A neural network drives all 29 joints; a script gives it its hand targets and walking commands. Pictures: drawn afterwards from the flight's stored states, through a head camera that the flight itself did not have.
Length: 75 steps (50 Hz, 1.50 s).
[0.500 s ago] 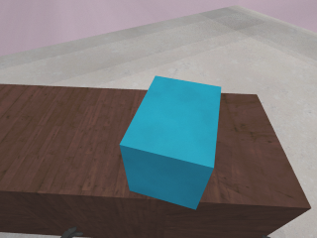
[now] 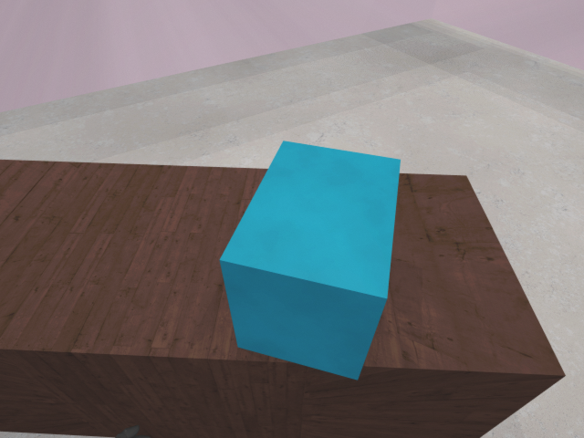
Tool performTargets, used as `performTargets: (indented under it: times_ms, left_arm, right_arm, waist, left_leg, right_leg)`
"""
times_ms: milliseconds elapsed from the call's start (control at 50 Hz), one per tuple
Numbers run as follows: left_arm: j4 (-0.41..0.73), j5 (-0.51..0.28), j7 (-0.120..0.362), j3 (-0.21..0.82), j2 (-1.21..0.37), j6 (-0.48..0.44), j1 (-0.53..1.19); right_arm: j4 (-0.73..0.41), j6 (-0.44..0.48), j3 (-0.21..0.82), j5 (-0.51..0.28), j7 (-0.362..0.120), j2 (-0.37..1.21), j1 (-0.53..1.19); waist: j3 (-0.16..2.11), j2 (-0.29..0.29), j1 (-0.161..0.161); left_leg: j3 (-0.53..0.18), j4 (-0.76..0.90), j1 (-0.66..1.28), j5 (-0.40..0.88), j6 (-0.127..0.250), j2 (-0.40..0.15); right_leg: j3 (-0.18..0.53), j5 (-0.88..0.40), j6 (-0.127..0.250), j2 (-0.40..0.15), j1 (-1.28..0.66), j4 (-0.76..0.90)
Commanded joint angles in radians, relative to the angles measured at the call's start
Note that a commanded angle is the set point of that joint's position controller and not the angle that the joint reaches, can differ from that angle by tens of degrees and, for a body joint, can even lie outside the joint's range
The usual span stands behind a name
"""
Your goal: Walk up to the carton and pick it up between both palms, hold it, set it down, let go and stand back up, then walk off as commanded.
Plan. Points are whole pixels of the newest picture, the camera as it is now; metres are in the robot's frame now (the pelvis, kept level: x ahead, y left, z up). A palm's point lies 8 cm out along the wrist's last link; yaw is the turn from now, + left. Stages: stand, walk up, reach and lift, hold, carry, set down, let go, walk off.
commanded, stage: stand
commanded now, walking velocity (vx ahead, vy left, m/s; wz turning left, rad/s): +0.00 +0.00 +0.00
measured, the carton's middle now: (318, 254) +0.47 -0.02 -0.04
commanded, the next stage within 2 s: walk off in 0.70 s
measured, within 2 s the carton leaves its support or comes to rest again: neither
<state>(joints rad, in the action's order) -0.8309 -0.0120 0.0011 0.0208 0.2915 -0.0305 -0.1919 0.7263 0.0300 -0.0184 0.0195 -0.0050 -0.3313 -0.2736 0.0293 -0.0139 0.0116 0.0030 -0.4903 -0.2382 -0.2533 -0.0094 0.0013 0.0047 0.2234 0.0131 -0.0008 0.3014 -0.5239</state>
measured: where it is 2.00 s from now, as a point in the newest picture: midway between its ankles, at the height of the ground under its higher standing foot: outside the picture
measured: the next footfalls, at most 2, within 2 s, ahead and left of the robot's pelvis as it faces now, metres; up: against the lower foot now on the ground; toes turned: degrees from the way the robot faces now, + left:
right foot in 1.64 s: -0.07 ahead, -0.06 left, +0.00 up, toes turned +2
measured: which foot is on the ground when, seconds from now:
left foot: down 0.00-1.00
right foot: down 0.00-1.00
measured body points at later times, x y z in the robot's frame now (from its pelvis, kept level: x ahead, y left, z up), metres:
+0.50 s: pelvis -0.01 +0.00 +0.00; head -0.03 +0.00 +0.45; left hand +0.10 +0.27 -0.11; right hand +0.09 -0.29 -0.11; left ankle +0.00 +0.13 -0.74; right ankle +0.03 -0.11 -0.74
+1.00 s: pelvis -0.02 +0.00 +0.00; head -0.02 +0.00 +0.45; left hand +0.09 +0.27 -0.12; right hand +0.09 -0.29 -0.11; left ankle +0.01 +0.13 -0.74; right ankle +0.03 -0.11 -0.74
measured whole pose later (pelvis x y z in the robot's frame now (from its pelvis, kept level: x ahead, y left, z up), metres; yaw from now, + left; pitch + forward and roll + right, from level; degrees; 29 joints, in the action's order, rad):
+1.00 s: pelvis -0.02 +0.00 +0.00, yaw +0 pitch -2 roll +1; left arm -0.88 -0.01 0.01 0.02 0.29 -0.02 -0.19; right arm 0.76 0.02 -0.02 0.02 0.00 -0.34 -0.26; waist -0.01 0.00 -0.01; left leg 0.00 -0.53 -0.25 -0.25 -0.01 0.00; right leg 0.00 0.21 0.02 0.00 0.30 -0.55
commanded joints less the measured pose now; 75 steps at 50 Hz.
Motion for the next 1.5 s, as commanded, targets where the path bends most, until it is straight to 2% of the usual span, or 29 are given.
performTargets:
  times_ms: [0, 40, 80, 160, 200, 240, 280, 380, 440, 760, 860, 880, 900, 920, 960, 1020, 1060, 1100, 1120, 1140, 1160, 1180, 1200, 1220, 1240, 1280, 1340, 1440, 1480]
  left_arm:
    - [-0.008, 0.034, 0.005, -0.060, 0.253, -0.039, 0.026]
    - [-0.017, 0.032, 0.003, -0.061, 0.269, -0.034, 0.022]
    - [-0.019, 0.034, 0.006, -0.061, 0.259, -0.034, 0.020]
    - [-0.028, 0.029, 0.005, -0.061, 0.260, -0.035, 0.016]
    - [-0.030, 0.032, 0.008, -0.058, 0.259, -0.034, 0.034]
    - [-0.032, 0.033, 0.005, -0.057, 0.262, -0.032, 0.036]
    - [-0.038, 0.032, 0.008, -0.060, 0.259, -0.035, 0.030]
    - [-0.047, 0.027, 0.007, -0.057, 0.254, -0.034, 0.022]
    - [-0.042, 0.030, 0.006, -0.058, 0.263, -0.033, 0.032]
    - [-0.052, 0.029, 0.006, -0.056, 0.267, -0.031, 0.031]
    - [-0.045, 0.031, 0.007, -0.059, 0.260, -0.031, 0.046]
    - [0.054, 0.010, 0.001, -0.110, 0.293, -0.003, 0.034]
    - [0.066, 0.008, -0.002, -0.116, 0.295, -0.001, 0.011]
    - [0.080, 0.007, -0.005, -0.120, 0.293, 0.003, 0.001]
    - [0.099, 0.016, -0.008, -0.125, 0.303, 0.014, 0.003]
    - [0.128, 0.030, -0.010, -0.137, 0.339, 0.035, 0.067]
    - [0.145, 0.040, -0.014, -0.142, 0.350, 0.045, 0.105]
    - [0.164, 0.037, -0.019, -0.140, 0.352, 0.055, 0.168]
    - [0.168, 0.032, -0.018, -0.134, 0.334, 0.059, 0.175]
    - [0.159, 0.022, -0.018, -0.125, 0.284, 0.065, 0.131]
    - [0.145, 0.012, -0.027, -0.120, 0.259, 0.073, 0.077]
    - [0.139, 0.012, -0.033, -0.121, 0.261, 0.082, 0.054]
    - [0.129, 0.016, -0.034, -0.121, 0.273, 0.084, 0.034]
    - [0.114, 0.018, -0.034, -0.131, 0.281, 0.087, 0.033]
    - [0.099, 0.012, -0.032, -0.134, 0.282, 0.086, 0.013]
    - [0.090, 0.006, -0.027, -0.140, 0.292, 0.097, -0.020]
    - [0.104, 0.010, -0.027, -0.146, 0.293, 0.094, 0.006]
    - [0.111, 0.007, -0.026, -0.143, 0.272, 0.087, 0.022]
    - [0.109, 0.007, -0.026, -0.143, 0.273, 0.083, 0.032]
  right_arm:
    - [0.034, 0.028, -0.044, -0.001, 0.006, -0.209, 0.042]
    - [0.033, 0.026, -0.040, -0.001, 0.005, -0.202, 0.045]
    - [0.042, 0.027, -0.041, -0.006, 0.003, -0.209, 0.020]
    - [0.044, 0.028, -0.040, -0.004, 0.004, -0.201, 0.032]
    - [0.044, 0.029, -0.040, 0.000, 0.006, -0.203, 0.032]
    - [0.048, 0.030, -0.042, 0.001, 0.004, -0.208, 0.033]
    - [0.050, 0.029, -0.040, -0.001, 0.004, -0.205, 0.026]
    - [0.051, 0.029, -0.041, -0.002, 0.001, -0.209, 0.028]
    - [0.053, 0.026, -0.041, -0.001, 0.003, -0.205, 0.025]
    - [0.058, 0.027, -0.037, -0.006, 0.005, -0.200, 0.015]
    - [0.053, 0.029, -0.040, -0.003, 0.006, -0.206, 0.028]
    - [0.033, 0.008, -0.084, -0.004, 0.017, -0.249, 0.050]
    - [0.012, 0.003, -0.080, -0.008, 0.020, -0.243, 0.038]
    - [0.007, -0.002, -0.082, -0.010, 0.022, -0.248, 0.020]
    - [0.000, -0.021, -0.093, -0.013, 0.020, -0.247, 0.000]
    - [0.007, -0.046, -0.095, -0.016, 0.016, -0.241, -0.031]
    - [0.020, -0.055, -0.101, -0.014, 0.014, -0.253, -0.067]
    - [0.042, -0.056, -0.107, -0.012, 0.013, -0.265, -0.133]
    - [0.041, -0.054, -0.114, -0.009, 0.013, -0.280, -0.147]
    - [0.030, -0.047, -0.124, 0.001, 0.017, -0.330, -0.134]
    - [0.002, -0.037, -0.132, 0.011, 0.021, -0.368, -0.043]
    - [-0.004, -0.032, -0.135, 0.021, 0.027, -0.379, 0.004]
    - [-0.020, -0.032, -0.132, 0.017, 0.035, -0.387, 0.055]
    - [-0.035, -0.034, -0.125, 0.016, 0.040, -0.375, 0.088]
    - [-0.046, -0.034, -0.118, 0.018, 0.043, -0.352, 0.112]
    - [-0.066, -0.035, -0.108, 0.022, 0.042, -0.332, 0.123]
    - [-0.067, -0.031, -0.113, 0.010, 0.047, -0.321, 0.018]
    - [-0.043, -0.037, -0.126, 0.002, 0.056, -0.312, -0.079]
    - [-0.029, -0.041, -0.129, 0.003, 0.057, -0.314, -0.071]
  waist:
    - [0.091, 0.032, -0.002]
    - [0.064, 0.066, -0.004]
    - [0.073, 0.042, -0.007]
    - [0.054, 0.064, -0.005]
    - [0.055, 0.039, -0.008]
    - [0.042, 0.063, -0.007]
    - [0.053, 0.039, -0.004]
    - [0.048, 0.060, -0.007]
    - [0.028, 0.041, -0.004]
    - [0.035, 0.056, -0.011]
    - [0.032, 0.042, -0.008]
    - [-0.084, 0.018, -0.019]
    - [-0.040, 0.039, -0.018]
    - [-0.022, 0.036, -0.016]
    - [0.000, -0.010, -0.019]
    - [-0.077, -0.144, -0.041]
    - [-0.113, -0.164, -0.057]
    - [-0.155, -0.144, -0.095]
    - [-0.182, -0.078, -0.108]
    - [-0.179, 0.127, -0.103]
    - [-0.192, 0.241, -0.054]
    - [-0.190, 0.160, -0.023]
    - [-0.201, 0.141, -0.014]
    - [-0.236, 0.127, -0.008]
    - [-0.230, 0.139, 0.005]
    - [-0.210, 0.136, 0.023]
    - [-0.150, 0.098, -0.019]
    - [-0.021, 0.151, -0.057]
    - [0.002, 0.169, -0.063]
  left_leg:
    - [-0.085, 0.097, 0.066, 0.060, 0.039, -0.111]
    - [-0.088, 0.104, 0.051, 0.031, 0.038, -0.106]
    - [-0.089, 0.106, 0.052, 0.022, 0.037, -0.107]
    - [-0.098, 0.113, 0.037, -0.001, 0.039, -0.112]
    - [-0.095, 0.110, 0.042, 0.003, 0.037, -0.108]
    - [-0.097, 0.118, 0.032, 0.001, 0.036, -0.111]
    - [-0.096, 0.120, 0.031, 0.002, 0.038, -0.112]
    - [-0.104, 0.122, 0.035, -0.013, 0.038, -0.111]
    - [-0.096, 0.113, 0.028, -0.007, 0.041, -0.106]
    - [-0.102, 0.123, 0.030, 0.007, 0.040, -0.115]
    - [-0.098, 0.120, 0.036, 0.000, 0.041, -0.113]
    - [-0.096, -0.031, -0.017, 0.253, 0.054, -0.069]
    - [-0.076, -0.078, 0.008, 0.323, 0.059, -0.066]
    - [-0.063, -0.111, 0.016, 0.326, 0.068, -0.055]
    - [-0.044, -0.178, 0.009, 0.229, 0.078, -0.024]
    - [-0.004, -0.332, -0.005, -0.164, 0.066, 0.041]
    - [-0.012, -0.440, -0.004, -0.250, 0.068, 0.041]
    - [-0.047, -0.350, 0.022, -0.217, 0.098, 0.001]
    - [-0.127, -0.214, 0.017, -0.193, 0.118, -0.043]
    - [-0.359, 0.081, -0.074, -0.074, 0.162, -0.201]
    - [-0.540, 0.191, -0.173, 0.102, 0.186, -0.343]
    - [-0.568, 0.201, -0.217, 0.045, 0.206, -0.349]
    - [-0.579, 0.225, -0.256, -0.052, 0.221, -0.357]
    - [-0.536, 0.218, -0.306, -0.089, 0.228, -0.338]
    - [-0.456, 0.197, -0.284, -0.084, 0.218, -0.302]
    - [-0.399, 0.151, -0.179, -0.036, 0.208, -0.276]
    - [-0.422, 0.077, -0.017, 0.117, 0.210, -0.284]
    - [-0.392, -0.042, 0.187, 0.483, 0.244, -0.291]
    - [-0.365, -0.060, 0.182, 0.510, 0.249, -0.284]
  right_leg:
    - [0.144, -0.077, 0.034, -0.119, -0.121, 0.155]
    - [0.155, -0.032, 0.036, -0.123, -0.098, 0.172]
    - [0.150, -0.011, 0.034, -0.118, -0.105, 0.173]
    - [0.152, -0.001, 0.033, -0.120, -0.094, 0.172]
    - [0.152, 0.029, 0.035, -0.120, -0.087, 0.179]
    - [0.154, 0.019, 0.034, -0.120, -0.092, 0.180]
    - [0.146, 0.016, 0.033, -0.117, -0.097, 0.171]
    - [0.156, 0.050, 0.036, -0.119, -0.085, 0.183]
    - [0.164, 0.073, 0.037, -0.126, -0.074, 0.195]
    - [0.157, -0.010, 0.037, -0.125, -0.099, 0.174]
    - [0.165, 0.061, 0.041, -0.125, -0.072, 0.186]
    - [0.162, -0.269, 0.076, -0.106, 0.026, 0.077]
    - [0.163, -0.419, 0.094, -0.110, 0.016, 0.025]
    - [0.168, -0.435, 0.103, -0.119, 0.013, 0.012]
    - [0.205, -0.347, 0.133, -0.140, 0.029, 0.025]
    - [0.298, -0.057, 0.197, -0.236, 0.190, 0.151]
    - [0.332, 0.082, 0.220, -0.272, 0.288, 0.184]
    - [0.284, 0.092, 0.180, -0.242, 0.348, 0.098]
    - [0.248, 0.069, 0.130, -0.169, 0.362, -0.024]
    - [0.142, 0.116, 0.045, 0.032, 0.291, -0.324]
    - [0.098, 0.361, -0.004, 0.148, 0.261, -0.578]
    - [0.170, 0.349, 0.000, 0.152, 0.244, -0.696]
    - [0.203, 0.326, -0.003, 0.157, 0.238, -0.766]
    - [0.209, 0.304, 0.002, 0.140, 0.222, -0.795]
    - [0.196, 0.272, 0.001, 0.125, 0.220, -0.801]
    - [0.185, 0.244, -0.008, 0.137, 0.258, -0.840]
    - [0.191, 0.299, -0.013, 0.135, 0.275, -0.782]
    - [0.177, 0.343, -0.014, 0.089, 0.268, -0.561]
    - [0.143, 0.355, -0.010, 0.061, 0.222, -0.466]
